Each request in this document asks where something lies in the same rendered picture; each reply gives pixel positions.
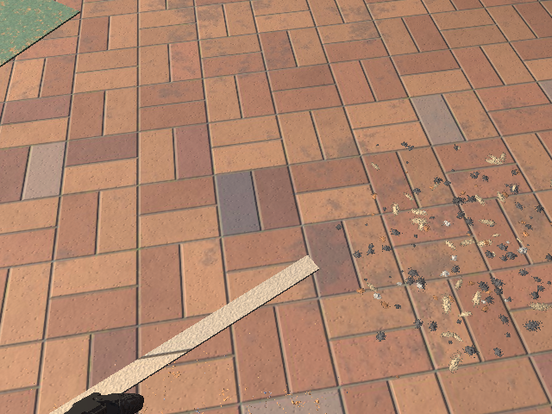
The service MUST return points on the left robot hand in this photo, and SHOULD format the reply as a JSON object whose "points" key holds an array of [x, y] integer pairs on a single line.
{"points": [[114, 403]]}

